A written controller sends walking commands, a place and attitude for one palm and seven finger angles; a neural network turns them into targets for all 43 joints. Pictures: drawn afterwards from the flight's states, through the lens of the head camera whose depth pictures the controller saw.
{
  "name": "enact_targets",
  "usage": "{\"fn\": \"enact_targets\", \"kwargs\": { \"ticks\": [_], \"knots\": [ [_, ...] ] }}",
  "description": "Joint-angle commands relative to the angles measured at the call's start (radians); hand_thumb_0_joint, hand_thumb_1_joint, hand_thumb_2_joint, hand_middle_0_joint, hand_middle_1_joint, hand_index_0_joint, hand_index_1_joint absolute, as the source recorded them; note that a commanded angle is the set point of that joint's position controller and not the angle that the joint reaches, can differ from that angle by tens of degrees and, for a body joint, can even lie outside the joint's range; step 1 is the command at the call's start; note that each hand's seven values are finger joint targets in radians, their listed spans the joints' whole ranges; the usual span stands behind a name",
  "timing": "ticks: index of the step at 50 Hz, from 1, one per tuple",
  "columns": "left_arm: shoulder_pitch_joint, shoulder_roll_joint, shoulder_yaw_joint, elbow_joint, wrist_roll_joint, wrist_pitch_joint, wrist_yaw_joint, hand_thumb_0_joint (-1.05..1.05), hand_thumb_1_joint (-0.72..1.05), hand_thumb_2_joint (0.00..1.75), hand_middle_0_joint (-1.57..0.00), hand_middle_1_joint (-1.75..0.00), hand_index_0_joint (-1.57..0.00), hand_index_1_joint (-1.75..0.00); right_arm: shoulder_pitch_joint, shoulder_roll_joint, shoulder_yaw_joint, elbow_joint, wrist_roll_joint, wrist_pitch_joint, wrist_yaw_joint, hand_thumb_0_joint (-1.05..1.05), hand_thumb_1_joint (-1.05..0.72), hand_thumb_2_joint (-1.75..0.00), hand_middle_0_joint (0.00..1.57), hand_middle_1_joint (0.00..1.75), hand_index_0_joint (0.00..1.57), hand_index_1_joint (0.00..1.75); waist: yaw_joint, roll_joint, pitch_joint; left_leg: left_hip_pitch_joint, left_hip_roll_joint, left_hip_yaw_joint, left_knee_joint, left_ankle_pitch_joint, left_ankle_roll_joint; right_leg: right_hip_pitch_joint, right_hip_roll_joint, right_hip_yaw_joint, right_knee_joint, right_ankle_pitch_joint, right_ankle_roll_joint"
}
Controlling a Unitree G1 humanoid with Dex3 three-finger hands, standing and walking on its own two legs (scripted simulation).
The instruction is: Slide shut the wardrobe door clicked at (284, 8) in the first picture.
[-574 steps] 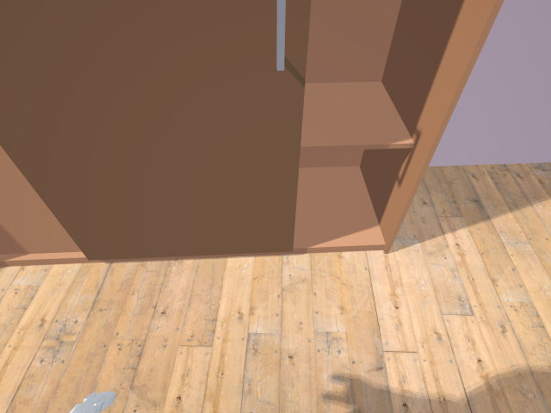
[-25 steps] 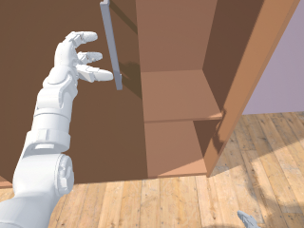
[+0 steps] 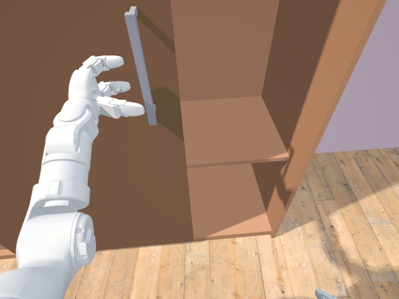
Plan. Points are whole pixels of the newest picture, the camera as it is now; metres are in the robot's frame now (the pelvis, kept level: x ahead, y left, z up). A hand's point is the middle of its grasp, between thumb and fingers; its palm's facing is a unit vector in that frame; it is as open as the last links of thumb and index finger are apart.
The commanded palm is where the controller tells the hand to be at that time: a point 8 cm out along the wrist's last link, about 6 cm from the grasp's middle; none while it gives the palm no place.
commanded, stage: feel for the door with the fingertips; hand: left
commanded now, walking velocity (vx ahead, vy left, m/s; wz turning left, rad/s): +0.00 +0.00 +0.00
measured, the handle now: (144, 72) +0.51 +0.13 +0.22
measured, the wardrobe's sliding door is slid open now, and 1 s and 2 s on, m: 0.41 0.41 0.41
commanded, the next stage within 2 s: slide the fingers in behind the handle in 1.12 s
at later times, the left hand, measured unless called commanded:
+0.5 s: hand (141, 88) +0.45 +0.12 +0.23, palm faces +0.09 -1.00 +0.02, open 14.0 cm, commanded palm +0.42 +0.19 +0.23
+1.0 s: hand (129, 87) +0.45 +0.15 +0.23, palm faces +0.13 -0.99 +0.00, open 14.0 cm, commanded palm +0.43 +0.20 +0.23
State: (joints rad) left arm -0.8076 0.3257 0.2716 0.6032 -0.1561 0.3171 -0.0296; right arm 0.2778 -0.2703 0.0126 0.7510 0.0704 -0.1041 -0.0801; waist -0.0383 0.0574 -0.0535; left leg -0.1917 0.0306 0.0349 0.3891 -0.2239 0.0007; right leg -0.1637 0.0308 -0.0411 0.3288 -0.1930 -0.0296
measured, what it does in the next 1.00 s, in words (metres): stands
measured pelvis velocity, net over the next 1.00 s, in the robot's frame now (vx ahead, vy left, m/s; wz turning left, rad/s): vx -0.02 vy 0.00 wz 0.01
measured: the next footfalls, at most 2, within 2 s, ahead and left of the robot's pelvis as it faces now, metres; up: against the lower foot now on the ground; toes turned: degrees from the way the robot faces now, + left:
none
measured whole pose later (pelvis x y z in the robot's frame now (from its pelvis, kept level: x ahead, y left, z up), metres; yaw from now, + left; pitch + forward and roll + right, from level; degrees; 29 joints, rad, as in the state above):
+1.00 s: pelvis -0.02 +0.00 +0.00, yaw +1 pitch +2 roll -1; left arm -0.96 0.31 0.25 0.80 -0.13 0.26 0.03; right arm 0.27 -0.27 0.01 0.77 0.05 -0.12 -0.08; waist -0.06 0.05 -0.03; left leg -0.23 0.03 0.02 0.40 -0.20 0.00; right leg -0.20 0.03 -0.06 0.33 -0.17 -0.03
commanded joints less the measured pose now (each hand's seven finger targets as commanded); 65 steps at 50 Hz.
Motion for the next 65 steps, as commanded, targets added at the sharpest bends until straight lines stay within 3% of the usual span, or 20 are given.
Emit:
{"fn": "enact_targets", "kwargs": {
  "ticks": [1, 5, 12, 16, 17, 20, 26, 27, 30, 31, 33, 40, 45, 47, 51, 54, 57, 59, 61, 65],
  "knots": [
    [-0.472, 0.243, 0.059, -0.254, -0.005, -0.059, 0.015, 0.00, -0.50, 0.30, -0.30, -1.20, -0.30, -1.20, -0.087, -0.126, -0.036, -0.140, -0.003, -0.035, -0.007, 0.00, -0.90, -0.90, 0.20, 0.30, 0.20, 0.30, 0.028, -0.076, -0.290, 0.124, -0.035, -0.015, -0.006, 0.340, 0.036, 0.106, 0.011, 0.011, 0.001, 0.351, 0.004],
    [-0.532, 0.237, 0.036, -0.250, 0.000, -0.083, 0.010, 0.00, -0.50, 0.30, -0.30, -1.20, -0.30, -1.20, -0.095, -0.119, -0.031, -0.141, -0.002, -0.033, -0.014, 0.00, -0.90, -0.90, 0.20, 0.30, 0.20, 0.30, 0.008, -0.071, -0.272, 0.130, -0.035, -0.014, -0.006, 0.296, 0.040, 0.079, 0.007, 0.020, -0.005, 0.319, 0.008],
    [-0.618, 0.107, -0.074, -0.188, -0.013, -0.075, 0.010, 0.00, -0.50, 0.30, -0.30, -1.20, -0.30, -1.20, -0.110, -0.110, -0.023, -0.125, 0.005, -0.040, -0.014, 0.00, -0.90, -0.90, 0.20, 0.30, 0.20, 0.30, -0.021, -0.025, -0.244, 0.148, -0.039, -0.033, -0.007, 0.238, 0.032, 0.019, 0.006, 0.013, -0.023, 0.232, 0.003],
    [-0.612, 0.139, -0.028, -0.152, -0.017, -0.069, 0.033, 0.00, -0.50, 0.30, -0.30, -1.20, -0.30, -1.20, -0.106, -0.114, -0.023, -0.115, -0.003, -0.038, -0.013, 0.00, -0.90, -0.90, 0.20, 0.30, 0.20, 0.30, -0.001, -0.056, -0.281, 0.134, -0.044, -0.032, -0.005, 0.259, 0.032, 0.054, 0.004, 0.016, -0.015, 0.261, 0.003],
    [-0.639, 0.114, -0.045, -0.152, -0.016, -0.076, 0.041, 0.00, -0.50, 0.30, -0.30, -1.20, -0.30, -1.20, -0.106, -0.107, -0.022, -0.116, -0.003, -0.038, -0.012, 0.00, -0.90, -0.90, 0.20, 0.30, 0.20, 0.30, -0.012, -0.065, -0.281, 0.132, -0.042, -0.032, -0.006, 0.257, 0.033, 0.051, 0.001, 0.015, -0.013, 0.262, 0.006],
    [-0.646, 0.097, -0.044, -0.144, -0.005, -0.094, 0.066, 0.00, -0.50, 0.30, -0.30, -1.20, -0.30, -1.20, -0.099, -0.101, -0.023, -0.115, -0.008, -0.042, -0.005, 0.00, -0.90, -0.90, 0.20, 0.30, 0.20, 0.30, -0.004, -0.079, -0.294, 0.128, -0.042, -0.031, -0.005, 0.267, 0.033, 0.056, 0.002, 0.016, -0.004, 0.275, 0.007],
    [-0.595, 0.243, 0.083, -0.104, 0.023, -0.129, 0.095, 0.00, -0.50, 0.30, -0.30, -1.20, -0.30, -1.20, -0.077, -0.110, -0.027, -0.111, -0.023, -0.026, -0.008, 0.00, -0.90, -0.90, 0.20, 0.30, 0.20, 0.30, 0.034, -0.124, -0.319, 0.081, -0.043, -0.010, -0.014, 0.282, 0.038, 0.135, -0.004, 0.029, 0.001, 0.324, 0.012],
    [-0.618, 0.233, 0.061, -0.103, 0.030, -0.133, 0.095, 0.00, -0.50, 0.30, -0.30, -1.20, -0.30, -1.20, -0.073, -0.106, -0.025, -0.114, -0.021, -0.022, -0.009, 0.00, -0.90, -0.90, 0.20, 0.30, 0.20, 0.30, 0.018, -0.127, -0.301, 0.069, -0.041, -0.007, -0.020, 0.269, 0.039, 0.133, -0.008, 0.030, -0.003, 0.320, 0.015],
    [-0.608, 0.219, 0.042, -0.135, 0.051, -0.141, 0.090, 0.00, -0.50, 0.30, -0.30, -1.20, -0.30, -1.20, -0.070, -0.101, -0.030, -0.127, -0.018, -0.024, -0.007, 0.00, -0.90, -0.90, 0.20, 0.30, 0.20, 0.30, 0.020, -0.064, -0.315, 0.096, -0.041, 0.004, -0.014, 0.294, 0.041, 0.130, -0.005, 0.035, -0.001, 0.352, 0.011],
    [-0.596, 0.235, 0.051, -0.127, 0.055, -0.141, 0.087, 0.00, -0.50, 0.30, -0.30, -1.20, -0.30, -1.20, -0.065, -0.107, -0.033, -0.125, -0.019, -0.021, -0.007, 0.00, -0.90, -0.90, 0.20, 0.30, 0.20, 0.30, 0.022, -0.080, -0.315, 0.098, -0.040, 0.000, -0.014, 0.302, 0.040, 0.136, -0.002, 0.028, -0.002, 0.348, 0.008],
    [-0.612, 0.186, 0.011, -0.146, 0.034, -0.140, 0.063, 0.00, -0.50, 0.30, -0.30, -1.20, -0.30, -1.20, -0.060, -0.107, -0.037, -0.125, -0.013, -0.027, -0.008, 0.00, -0.90, -0.90, 0.20, 0.30, 0.20, 0.30, 0.006, -0.079, -0.311, 0.111, -0.039, 0.002, -0.011, 0.307, 0.041, 0.127, 0.000, 0.029, -0.005, 0.371, 0.010],
    [-0.624, 0.151, -0.023, -0.137, 0.002, -0.099, 0.024, 0.00, -0.50, 0.30, -0.30, -1.20, -0.30, -1.20, -0.053, -0.116, -0.041, -0.107, -0.004, -0.041, -0.013, 0.00, -0.90, -0.90, 0.20, 0.30, 0.20, 0.30, -0.016, -0.047, -0.264, 0.120, -0.040, -0.009, -0.011, 0.257, 0.042, 0.054, 0.008, 0.023, -0.028, 0.291, 0.009],
    [-0.707, 0.170, -0.014, -0.064, 0.011, -0.103, 0.052, 0.00, -0.50, 0.30, -0.30, -1.20, -0.30, -1.20, -0.038, -0.121, -0.038, -0.084, -0.011, -0.049, -0.011, 0.00, -0.90, -0.90, 0.20, 0.30, 0.20, 0.30, -0.034, -0.053, -0.234, 0.086, -0.042, -0.022, -0.013, 0.189, 0.038, 0.009, 0.006, 0.024, -0.037, 0.194, 0.011],
    [-0.749, 0.208, 0.008, -0.051, 0.018, -0.134, 0.060, 0.00, -0.50, 0.30, -0.30, -1.20, -0.30, -1.20, -0.027, -0.125, -0.039, -0.076, -0.016, -0.054, -0.011, 0.00, -0.90, -0.90, 0.20, 0.30, 0.20, 0.30, -0.037, -0.054, -0.261, 0.091, -0.041, -0.027, -0.010, 0.199, 0.038, 0.019, 0.004, 0.025, -0.031, 0.199, 0.009],
    [-0.781, 0.207, 0.003, -0.038, 0.031, -0.200, 0.062, 0.00, -0.50, 0.30, -0.30, -1.20, -0.30, -1.20, -0.004, -0.124, -0.041, -0.077, -0.023, -0.067, -0.004, 0.00, -0.90, -0.90, 0.20, 0.30, 0.20, 0.30, -0.031, -0.035, -0.335, 0.117, -0.041, -0.028, -0.001, 0.244, 0.034, 0.042, 0.006, 0.027, -0.010, 0.248, 0.007],
    [-0.780, 0.207, 0.005, 0.054, 0.036, -0.211, 0.053, 0.00, -0.50, 0.30, -0.30, -1.20, -0.30, -1.20, 0.014, -0.123, -0.040, -0.068, -0.023, -0.070, -0.002, 0.00, -0.90, -0.90, 0.20, 0.30, 0.20, 0.30, -0.042, -0.077, -0.310, 0.088, -0.040, -0.028, -0.005, 0.216, 0.035, 0.028, 0.005, 0.026, -0.012, 0.236, 0.011],
    [-0.759, 0.260, 0.041, 0.139, 0.051, -0.201, 0.052, 0.00, -0.50, 0.30, -0.30, -1.20, -0.30, -1.20, 0.032, -0.133, -0.039, -0.066, -0.022, -0.061, 0.000, 0.00, -0.90, -0.90, 0.20, 0.30, 0.20, 0.30, -0.035, -0.078, -0.286, 0.049, -0.039, -0.024, -0.013, 0.204, 0.034, 0.034, 0.001, 0.025, -0.012, 0.227, 0.010],
    [-0.779, 0.237, 0.026, 0.157, 0.058, -0.203, 0.051, 0.00, -0.50, 0.30, -0.30, -1.20, -0.30, -1.20, 0.044, -0.131, -0.039, -0.068, -0.025, -0.063, 0.003, 0.00, -0.90, -0.90, 0.20, 0.30, 0.20, 0.30, -0.044, -0.070, -0.270, 0.051, -0.038, -0.023, -0.009, 0.210, 0.034, 0.014, 0.000, 0.025, -0.012, 0.234, 0.011],
    [-0.743, 0.237, 0.031, 0.137, 0.061, -0.218, 0.048, 0.00, -0.50, 0.30, -0.30, -1.20, -0.30, -1.20, 0.055, -0.133, -0.045, -0.075, -0.025, -0.063, 0.006, 0.00, -0.90, -0.90, 0.20, 0.30, 0.20, 0.30, -0.033, -0.075, -0.294, 0.061, -0.037, -0.026, -0.003, 0.244, 0.034, 0.032, 0.004, 0.022, -0.004, 0.261, 0.007],
    [-0.742, 0.145, -0.028, 0.102, 0.049, -0.226, 0.046, 0.00, -0.50, 0.30, -0.30, -1.20, -0.30, -1.20, 0.055, -0.125, -0.049, -0.080, -0.019, -0.073, 0.012, 0.00, -0.90, -0.90, 0.20, 0.30, 0.20, 0.30, -0.047, -0.070, -0.278, 0.084, -0.029, -0.034, -0.005, 0.225, 0.031, -0.008, 0.012, 0.016, -0.007, 0.222, 0.006]
  ]
}}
